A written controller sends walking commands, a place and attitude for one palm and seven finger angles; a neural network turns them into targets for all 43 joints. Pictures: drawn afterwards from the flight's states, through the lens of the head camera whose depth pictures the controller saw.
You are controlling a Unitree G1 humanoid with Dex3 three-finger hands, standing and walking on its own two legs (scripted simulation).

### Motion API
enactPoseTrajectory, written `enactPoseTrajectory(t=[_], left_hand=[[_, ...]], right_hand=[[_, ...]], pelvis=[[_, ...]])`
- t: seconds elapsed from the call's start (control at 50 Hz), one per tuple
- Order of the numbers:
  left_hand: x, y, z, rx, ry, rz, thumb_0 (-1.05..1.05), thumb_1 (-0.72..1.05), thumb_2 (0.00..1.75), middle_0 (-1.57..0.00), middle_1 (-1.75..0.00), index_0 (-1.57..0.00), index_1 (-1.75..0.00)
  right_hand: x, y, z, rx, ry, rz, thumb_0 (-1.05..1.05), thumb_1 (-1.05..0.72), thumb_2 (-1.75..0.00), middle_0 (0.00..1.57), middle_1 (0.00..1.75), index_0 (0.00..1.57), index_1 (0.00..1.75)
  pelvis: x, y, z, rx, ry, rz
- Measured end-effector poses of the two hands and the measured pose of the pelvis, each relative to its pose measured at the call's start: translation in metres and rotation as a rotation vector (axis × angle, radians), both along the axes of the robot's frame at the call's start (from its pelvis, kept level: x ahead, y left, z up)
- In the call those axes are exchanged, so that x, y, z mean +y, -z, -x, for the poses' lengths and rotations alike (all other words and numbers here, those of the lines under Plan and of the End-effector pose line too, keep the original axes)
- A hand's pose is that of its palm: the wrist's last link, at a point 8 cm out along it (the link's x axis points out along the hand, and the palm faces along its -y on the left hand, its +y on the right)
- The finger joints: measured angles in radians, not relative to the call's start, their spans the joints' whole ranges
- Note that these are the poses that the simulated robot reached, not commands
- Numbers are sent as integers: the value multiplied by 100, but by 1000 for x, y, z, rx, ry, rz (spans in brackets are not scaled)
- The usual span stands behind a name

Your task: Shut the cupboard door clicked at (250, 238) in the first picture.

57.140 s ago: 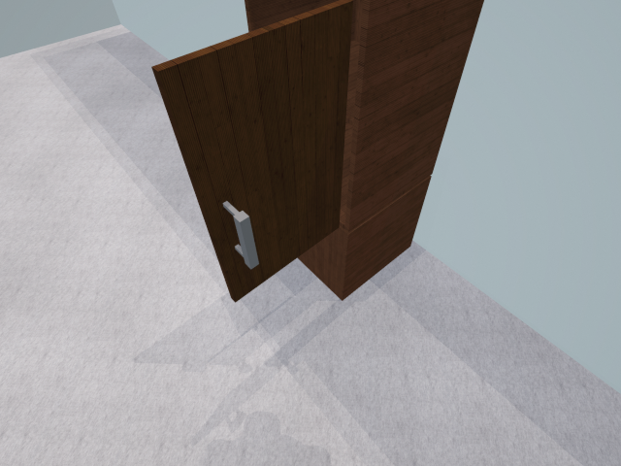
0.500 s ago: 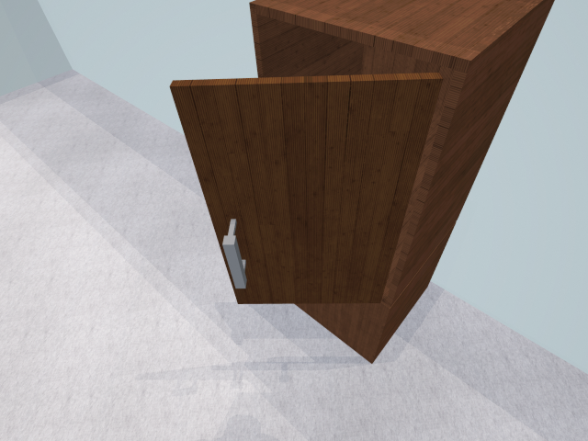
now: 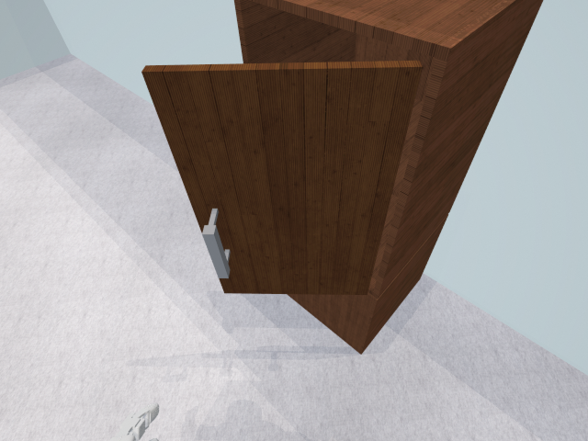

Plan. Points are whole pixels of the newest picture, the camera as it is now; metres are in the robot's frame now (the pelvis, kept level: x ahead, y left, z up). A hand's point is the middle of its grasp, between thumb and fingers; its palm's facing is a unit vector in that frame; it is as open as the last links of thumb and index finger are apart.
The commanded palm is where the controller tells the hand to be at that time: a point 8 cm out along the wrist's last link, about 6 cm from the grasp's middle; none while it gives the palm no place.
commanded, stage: raise the hand and make a fist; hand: left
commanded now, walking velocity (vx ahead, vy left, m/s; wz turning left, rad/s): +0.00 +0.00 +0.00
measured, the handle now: (219, 244) +0.48 +0.19 -0.09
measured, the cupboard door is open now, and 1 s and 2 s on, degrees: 41 41 41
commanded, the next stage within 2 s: bring the fist close to the handle in 1.82 s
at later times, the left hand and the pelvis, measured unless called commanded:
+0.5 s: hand out of the picture +0.13 +0.20 -0.07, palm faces +0.03 -1.00 -0.04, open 5.3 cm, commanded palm +0.11 +0.25 -0.06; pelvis -0.08 +0.02 -0.12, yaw +3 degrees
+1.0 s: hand (141, 429) +0.15 +0.23 -0.07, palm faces +0.02 -1.00 -0.03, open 3.3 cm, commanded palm +0.13 +0.28 -0.06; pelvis -0.06 +0.05 -0.11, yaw +2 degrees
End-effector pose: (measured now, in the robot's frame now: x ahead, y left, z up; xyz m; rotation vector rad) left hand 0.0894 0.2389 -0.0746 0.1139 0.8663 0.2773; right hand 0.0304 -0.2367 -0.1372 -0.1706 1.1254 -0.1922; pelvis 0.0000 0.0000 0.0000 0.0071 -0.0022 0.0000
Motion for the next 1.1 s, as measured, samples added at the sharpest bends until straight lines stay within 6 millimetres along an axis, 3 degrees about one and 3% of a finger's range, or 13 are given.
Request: enactPoseTrajectory(t=[0.08, 0.14, 0.22, 0.32, 0.36, 0.42, 0.54, 0.64, 0.72, 0.8, 0.9, 1.1], left_hand=[[0, -51, -61, -496, 17, 5, 2, 91, 90, -24, -33, -23, -34], [-3, -62, -74, -778, 103, 43, 1, 91, 90, -27, -37, -27, -38], [-10, -41, -54, -936, 274, 86, 1, 91, 90, -33, -44, -32, -44], [-1, 8, -13, -803, 237, 149, 1, 90, 90, -42, -53, -41, -53], [6, 12, -1, -788, 202, 123, 1, 90, 90, -45, -57, -45, -57], [15, 2, 2, -836, 206, 70, 2, 90, 90, -51, -63, -50, -63], [18, -10, -24, -869, 298, 89, 2, 90, 90, -61, -75, -61, -75], [24, -6, -35, -771, 294, 119, 2, 90, 90, -71, -85, -70, -85], [35, -9, -32, -768, 255, 89, 2, 90, 90, -78, -93, -77, -93], [42, -11, -30, -798, 243, 71, 2, 90, 90, -85, -101, -85, -101], [42, -6, -33, -805, 266, 87, 2, 90, 90, -94, -111, -94, -111], [44, -12, -42, -815, 255, 74, 2, 90, 90, -113, -131, -112, -131]], right_hand=[[-19, -15, -49, -279, -46, 55, 1, -90, -90, 20, 30, 20, 30], [-28, -26, -86, -454, -106, 87, 1, -91, -90, 20, 30, 20, 30], [-28, -30, -127, -628, -190, 124, 1, -91, -90, 20, 30, 20, 30], [-2, -22, -154, -732, -251, 121, 1, -91, -90, 20, 30, 20, 30], [15, -14, -155, -735, -274, 102, 1, -91, -90, 20, 30, 20, 30], [42, 4, -147, -697, -312, 60, 1, -90, -90, 20, 30, 20, 30], [80, 43, -104, -541, -303, -33, 1, -90, -90, 21, 30, 20, 30], [84, 54, -67, -430, -227, -47, 2, -90, -90, 21, 30, 21, 30], [73, 52, -53, -390, -201, -6, 2, -90, -90, 21, 30, 21, 30], [60, 47, -56, -385, -208, 48, 2, -90, -90, 21, 30, 21, 30], [49, 38, -77, -422, -221, 99, 2, -90, -90, 21, 30, 20, 30], [63, 24, -125, -505, -265, 68, 1, -90, -90, 21, 30, 20, 30]], pelvis=[[0, 14, 14, 70, -39, -10], [-2, 34, 27, 139, -29, -23], [0, 71, 45, 203, -24, -24], [7, 104, 60, 231, -35, -3], [10, 111, 64, 237, -41, 14], [15, 119, 70, 246, -51, 40], [27, 122, 78, 266, -58, 70], [37, 116, 77, 278, -47, 67], [43, 112, 72, 287, -42, 64], [48, 112, 68, 294, -43, 66], [50, 115, 63, 304, -44, 70], [44, 113, 51, 316, -49, 76]])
